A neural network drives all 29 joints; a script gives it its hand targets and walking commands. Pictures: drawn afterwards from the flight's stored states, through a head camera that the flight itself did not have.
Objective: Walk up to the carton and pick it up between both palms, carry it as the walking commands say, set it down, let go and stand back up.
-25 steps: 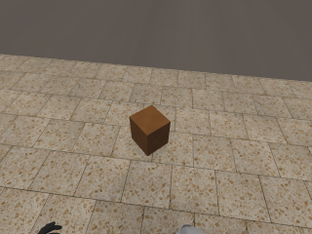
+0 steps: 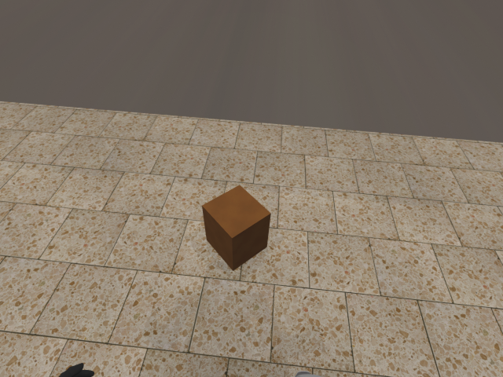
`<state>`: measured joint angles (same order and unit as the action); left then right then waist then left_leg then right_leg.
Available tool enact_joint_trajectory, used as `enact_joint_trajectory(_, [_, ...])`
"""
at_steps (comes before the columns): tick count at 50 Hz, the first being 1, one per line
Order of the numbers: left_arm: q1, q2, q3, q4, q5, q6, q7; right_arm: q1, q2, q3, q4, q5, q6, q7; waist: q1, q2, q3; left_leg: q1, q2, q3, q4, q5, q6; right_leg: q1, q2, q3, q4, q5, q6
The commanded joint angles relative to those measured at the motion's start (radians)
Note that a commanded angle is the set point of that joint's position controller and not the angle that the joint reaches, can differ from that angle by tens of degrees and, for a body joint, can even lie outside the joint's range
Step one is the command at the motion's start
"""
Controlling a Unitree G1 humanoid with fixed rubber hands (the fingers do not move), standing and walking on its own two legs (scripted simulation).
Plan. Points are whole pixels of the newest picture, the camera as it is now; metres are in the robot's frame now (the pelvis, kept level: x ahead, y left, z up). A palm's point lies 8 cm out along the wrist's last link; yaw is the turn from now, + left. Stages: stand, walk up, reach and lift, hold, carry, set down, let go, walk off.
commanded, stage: walk up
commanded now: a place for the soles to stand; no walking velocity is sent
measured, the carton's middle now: (236, 227) +0.86 +0.04 -0.61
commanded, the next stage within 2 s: none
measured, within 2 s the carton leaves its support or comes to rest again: neither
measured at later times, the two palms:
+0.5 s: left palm (53, 360) +0.20 +0.33 -0.09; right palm out of the picture +0.13 -0.31 -0.06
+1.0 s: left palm (65, 313) +0.28 +0.35 -0.09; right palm (430, 338) +0.21 -0.30 -0.07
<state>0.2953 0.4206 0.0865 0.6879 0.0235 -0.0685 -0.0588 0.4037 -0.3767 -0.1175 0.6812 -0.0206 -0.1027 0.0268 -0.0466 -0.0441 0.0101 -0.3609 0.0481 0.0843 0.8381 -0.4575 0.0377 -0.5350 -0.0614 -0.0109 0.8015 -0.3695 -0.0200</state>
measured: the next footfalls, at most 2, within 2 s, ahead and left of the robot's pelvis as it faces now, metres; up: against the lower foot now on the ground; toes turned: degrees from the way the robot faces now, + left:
left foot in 0.28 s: +0.15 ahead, +0.13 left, +0.00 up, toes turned +7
right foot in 0.58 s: +0.26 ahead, -0.13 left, +0.00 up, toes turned -3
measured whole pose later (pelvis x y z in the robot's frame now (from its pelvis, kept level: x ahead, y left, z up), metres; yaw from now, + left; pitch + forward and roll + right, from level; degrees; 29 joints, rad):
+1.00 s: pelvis +0.17 +0.03 -0.01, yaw +0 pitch -2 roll -1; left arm 0.29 0.43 0.09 0.73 0.02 -0.06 -0.03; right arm 0.40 -0.40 -0.11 0.69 -0.02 -0.11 0.02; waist -0.05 -0.04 0.04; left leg -0.44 0.05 0.11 0.90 -0.43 0.04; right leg -0.64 -0.06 0.03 1.19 -0.43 -0.02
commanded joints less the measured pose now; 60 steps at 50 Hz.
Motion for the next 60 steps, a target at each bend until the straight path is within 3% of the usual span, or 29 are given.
enact_joint_trajectory(1, [0.214, 0.36, 0.121, -0.015, 0.021, -0.064, 0.038, 0.021, -0.158, -0.001, -0.093, 0.012, -0.012, -0.002, 0.145, -0.28, -0.103, -0.472, 0.002, -0.015, 0.376, 0.146, 0.022, 0.594, -0.196, 0.462, -0.427, -0.387, -0.137])
enact_joint_trajectory(2, [0.204, 0.399, 0.12, -0.045, 0.001, -0.065, 0.043, -0.032, -0.229, -0.006, -0.098, 0.009, -0.006, -0.012, 0.144, -0.177, -0.061, -0.599, -0.019, -0.085, 0.471, -0.038, 0.01, 0.541, -0.368, 0.817, -0.572, -0.498, -0.244])
enact_joint_trajectory(3, [0.154, 0.371, 0.111, -0.044, -0.009, -0.06, 0.04, -0.111, -0.295, -0.022, -0.09, 0.001, -0.002, -0.018, 0.143, 0.01, 0.016, -0.571, 0.047, -0.15, 0.484, -0.014, 0.019, 0.413, -0.362, 0.765, -0.573, -0.617, -0.253])
enact_joint_trajectory(4, [0.115, 0.345, 0.098, -0.046, -0.015, -0.057, 0.042, -0.087, -0.295, -0.027, -0.072, 0.007, -0.001, -0.012, 0.115, 0.029, 0.08, -0.553, 0.07, -0.139, 0.442, 0.038, 0.012, 0.352, -0.33, 0.645, -0.532, -0.52, -0.249])
enact_joint_trajectory(6, [0.063, 0.32, 0.087, -0.059, -0.011, -0.048, 0.041, -0.029, -0.284, -0.033, -0.05, 0.006, -0.003, 0.0, 0.081, -0.082, 0.071, -0.432, 0.069, -0.11, 0.273, -0.005, 0.0, 0.264, -0.263, 0.465, -0.491, -0.454, -0.24])
enact_joint_trajectory(10, [0.022, 0.354, 0.084, -0.054, 0.0, -0.034, 0.026, -0.001, -0.287, -0.057, -0.034, -0.001, -0.006, 0.015, 0.063, -0.142, 0.064, -0.24, 0.034, -0.041, 0.106, -0.07, -0.003, 0.085, -0.269, 0.407, -0.481, -0.514, -0.258])
enact_joint_trajectory(12, [-0.098, 0.334, 0.074, -0.074, 0.001, -0.018, 0.022, 0.162, -0.281, -0.068, 0.026, 0.003, -0.015, 0.015, -0.045, -0.077, 0.036, 0.107, -0.003, 0.002, -0.12, 0.007, 0.024, -0.117, -0.18, 0.236, -0.314, -0.441, -0.19])
enact_joint_trajectory(13, [-0.118, 0.248, 0.053, -0.075, 0.015, -0.006, 0.025, 0.305, -0.301, -0.086, 0.072, -0.012, -0.025, 0.004, -0.124, 0.122, -0.009, 0.335, -0.032, -0.063, -0.18, -0.071, 0.035, -0.3, -0.098, 0.126, 0.021, -0.413, -0.147])
enact_joint_trajectory(14, [-0.123, 0.096, 0.015, -0.11, -0.005, -0.004, 0.032, 0.383, -0.409, -0.113, 0.057, -0.033, -0.036, -0.016, -0.166, 0.478, 0.001, 0.394, 0.224, -0.564, -0.47, -0.488, 0.109, -0.514, 0.063, -0.049, 0.474, -0.283, -0.058])
enact_joint_trajectory(15, [-0.165, 0.154, 0.021, -0.126, -0.009, -0.008, 0.045, 0.199, -0.441, -0.102, -0.009, -0.01, -0.039, -0.028, -0.105, 0.253, 0.097, 0.258, 0.405, -0.913, -0.702, -0.58, 0.171, -0.596, 0.037, 0.108, 0.538, -0.115, -0.025])
enact_joint_trajectory(17, [-0.111, 0.28, 0.046, -0.059, -0.007, -0.017, 0.033, 0.06, -0.416, -0.092, -0.013, 0.005, -0.036, -0.033, -0.003, 0.077, 0.151, 0.136, 0.391, -0.763, -0.615, -0.466, 0.202, -0.46, -0.041, 0.1, 0.473, 0.012, -0.002])
enact_joint_trajectory(20, [-0.042, 0.232, 0.054, -0.03, -0.009, -0.017, 0.018, 0.065, -0.361, -0.067, -0.009, -0.005, -0.043, -0.025, -0.013, 0.205, 0.065, 0.15, 0.277, -0.426, -0.473, 0.0, 0.186, -0.311, -0.036, 0.013, 0.315, 0.002, 0.01])
enact_joint_trajectory(25, [-0.105, 0.192, 0.044, -0.064, -0.006, -0.024, 0.009, 0.077, -0.377, -0.063, -0.022, -0.001, -0.032, -0.021, -0.04, 0.235, 0.029, 0.15, 0.285, -0.361, -0.373, 0.179, 0.231, -0.181, -0.023, -0.045, 0.092, -0.041, -0.01])
enact_joint_trajectory(27, [-0.043, 0.193, 0.051, -0.049, -0.009, -0.036, 0.01, 0.005, -0.367, -0.056, -0.041, -0.002, -0.021, -0.015, 0.009, 0.265, 0.001, 0.007, 0.269, -0.292, -0.329, 0.184, 0.199, 0.026, -0.001, -0.077, -0.04, 0.009, -0.027])
enact_joint_trajectory(29, [0.15, 0.226, 0.086, 0.007, 0.004, -0.051, 0.026, 0.016, -0.279, -0.023, -0.038, -0.005, -0.013, -0.011, 0.116, 0.054, -0.128, -0.168, 0.17, -0.157, 0.021, 0.247, 0.118, 0.428, 0.075, -0.06, -0.192, -0.027, -0.041])
enact_joint_trajectory(30, [0.249, 0.331, 0.118, 0.019, 0.016, -0.058, 0.044, 0.013, -0.181, 0.007, -0.074, 0.009, -0.014, -0.01, 0.17, -0.189, -0.165, -0.399, 0.046, -0.028, 0.36, 0.222, 0.04, 0.595, -0.138, 0.298, -0.332, -0.288, -0.11])
enact_joint_trajectory(31, [0.226, 0.397, 0.121, -0.012, 0.0, -0.062, 0.052, -0.04, -0.203, 0.006, -0.088, 0.013, -0.008, -0.015, 0.158, -0.222, -0.091, -0.632, -0.038, -0.048, 0.477, -0.046, -0.001, 0.571, -0.366, 0.801, -0.564, -0.466, -0.227])
enact_joint_trajectory(32, [0.16, 0.384, 0.116, -0.021, -0.007, -0.055, 0.049, -0.118, -0.297, -0.013, -0.077, 0.005, 0.003, -0.026, 0.152, -0.023, -0.013, -0.61, 0.031, -0.146, 0.518, -0.05, 0.012, 0.435, -0.367, 0.795, -0.583, -0.652, -0.244])
enact_joint_trajectory(33, [0.105, 0.358, 0.103, -0.026, -0.015, -0.051, 0.048, -0.106, -0.3, -0.02, -0.067, 0.007, 0.006, -0.019, 0.117, 0.011, 0.045, -0.578, 0.07, -0.124, 0.475, 0.012, 0.009, 0.372, -0.337, 0.654, -0.535, -0.622, -0.255])
enact_joint_trajectory(39, [0.007, 0.356, 0.082, -0.029, 0.002, -0.025, 0.03, 0.021, -0.296, -0.055, -0.009, 0.003, 0.005, 0.01, 0.047, -0.142, 0.096, -0.209, 0.03, -0.026, 0.149, -0.067, -0.01, -0.005, -0.264, 0.391, -0.499, -0.572, -0.241])
enact_joint_trajectory(41, [-0.119, 0.327, 0.072, -0.058, 0.012, -0.006, 0.025, 0.221, -0.307, -0.075, 0.065, 0.002, -0.011, 0.006, -0.073, 0.0, 0.013, 0.183, -0.018, 0.009, -0.107, -0.058, 0.026, -0.179, -0.151, 0.208, -0.22, -0.47, -0.177])
enact_joint_trajectory(42, [-0.124, 0.223, 0.044, -0.059, 0.012, 0.008, 0.03, 0.375, -0.334, -0.094, 0.105, -0.019, -0.02, -0.005, -0.157, 0.217, -0.009, 0.391, -0.017, -0.113, -0.21, -0.178, 0.041, -0.402, -0.057, 0.067, 0.148, -0.442, -0.122])
enact_joint_trajectory(43, [-0.156, 0.084, 0.009, -0.098, -0.002, 0.005, 0.044, 0.392, -0.424, -0.111, 0.062, -0.029, -0.032, -0.027, -0.179, 0.475, 0.038, 0.356, 0.267, -0.695, -0.516, -0.607, 0.121, -0.594, 0.074, -0.009, 0.545, -0.283, -0.041])
enact_joint_trajectory(44, [-0.2, 0.178, 0.021, -0.121, -0.006, 0.002, 0.05, 0.194, -0.452, -0.101, 0.006, 0.006, -0.034, -0.038, -0.106, 0.204, 0.154, 0.19, 0.433, -0.946, -0.751, -0.676, 0.159, -0.625, 0.013, 0.167, 0.569, -0.075, -0.017])
enact_joint_trajectory(46, [-0.109, 0.301, 0.051, -0.035, -0.004, -0.003, 0.036, 0.037, -0.423, -0.093, 0.002, 0.004, -0.034, -0.044, 0.002, 0.065, 0.141, 0.136, 0.374, -0.76, -0.618, -0.487, 0.171, -0.464, -0.04, 0.12, 0.506, 0.021, 0.011])
enact_joint_trajectory(48, [-0.049, 0.266, 0.056, -0.001, -0.004, -0.003, 0.027, 0.041, -0.366, -0.067, -0.001, 0.001, -0.042, -0.039, 0.003, 0.167, 0.068, 0.137, 0.29, -0.498, -0.528, -0.199, 0.142, -0.353, -0.055, 0.055, 0.411, 0.043, 0.016])
enact_joint_trajectory(57, [-0.05, 0.204, 0.052, -0.028, -0.007, -0.029, 0.012, 0.013, -0.367, -0.051, -0.022, -0.001, -0.023, -0.025, 0.004, 0.249, -0.036, 0.037, 0.265, -0.253, -0.291, 0.222, 0.191, 0.042, -0.004, -0.092, -0.036, 0.024, -0.027])
enact_joint_trajectory(59, [0.142, 0.259, 0.09, 0.028, 0.003, -0.043, 0.038, 0.028, -0.262, -0.015, -0.024, 0.005, -0.01, -0.024, 0.112, 0.006, -0.143, -0.154, 0.156, -0.104, 0.132, 0.377, 0.101, 0.429, 0.055, -0.024, -0.204, -0.018, -0.043])
enact_joint_trajectory(60, [0.19, 0.358, 0.118, 0.027, 0.011, -0.051, 0.054, 0.026, -0.173, 0.011, -0.061, 0.019, -0.013, -0.022, 0.136, -0.26, -0.15, -0.428, 0.029, 0.006, 0.408, 0.227, 0.01, 0.556, -0.207, 0.442, -0.387, -0.286, -0.139])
